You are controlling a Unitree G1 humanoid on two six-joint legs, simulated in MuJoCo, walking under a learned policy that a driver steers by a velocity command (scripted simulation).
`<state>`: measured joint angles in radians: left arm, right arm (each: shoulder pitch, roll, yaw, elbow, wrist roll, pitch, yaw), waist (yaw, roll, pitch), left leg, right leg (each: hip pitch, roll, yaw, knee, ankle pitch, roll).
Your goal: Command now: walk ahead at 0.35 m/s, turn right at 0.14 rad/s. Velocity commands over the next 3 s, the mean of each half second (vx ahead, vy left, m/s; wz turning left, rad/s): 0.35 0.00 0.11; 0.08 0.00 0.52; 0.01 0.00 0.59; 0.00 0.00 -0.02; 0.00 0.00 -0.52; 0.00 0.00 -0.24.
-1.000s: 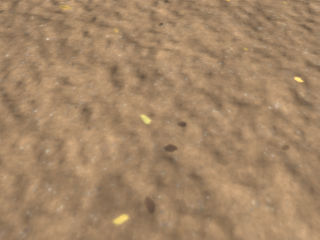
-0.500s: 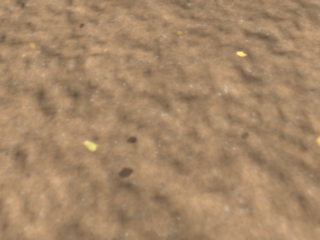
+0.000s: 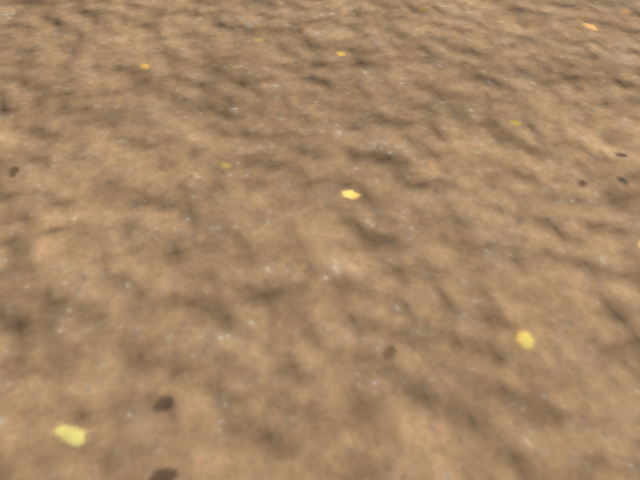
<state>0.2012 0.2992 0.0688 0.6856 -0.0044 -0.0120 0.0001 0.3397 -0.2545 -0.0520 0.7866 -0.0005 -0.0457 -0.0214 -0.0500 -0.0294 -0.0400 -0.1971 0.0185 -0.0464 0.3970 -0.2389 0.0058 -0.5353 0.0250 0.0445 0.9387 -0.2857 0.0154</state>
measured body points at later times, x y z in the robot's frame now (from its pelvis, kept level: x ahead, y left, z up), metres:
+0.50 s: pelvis +0.18 -0.05 +0.00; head +0.22 -0.05 +0.44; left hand +0.21 +0.23 -0.12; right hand +0.37 -0.29 -0.11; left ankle +0.31 +0.11 -0.70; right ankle +0.11 -0.15 -0.75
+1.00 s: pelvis +0.30 -0.03 -0.02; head +0.34 -0.01 +0.43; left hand +0.35 +0.28 -0.12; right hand +0.56 -0.24 -0.10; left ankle +0.34 +0.08 -0.75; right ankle +0.41 -0.17 -0.72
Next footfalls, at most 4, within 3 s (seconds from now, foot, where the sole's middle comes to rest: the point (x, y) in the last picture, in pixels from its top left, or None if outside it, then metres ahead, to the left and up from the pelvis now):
0.20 right None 0.15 -0.15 -0.78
0.64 left None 0.38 0.08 -0.78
1.06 right None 0.44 -0.13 -0.78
1.48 left None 0.27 0.08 -0.78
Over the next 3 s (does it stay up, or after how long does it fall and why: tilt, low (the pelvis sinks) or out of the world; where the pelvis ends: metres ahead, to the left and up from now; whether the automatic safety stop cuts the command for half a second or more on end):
stays up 0.30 -0.05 -0.01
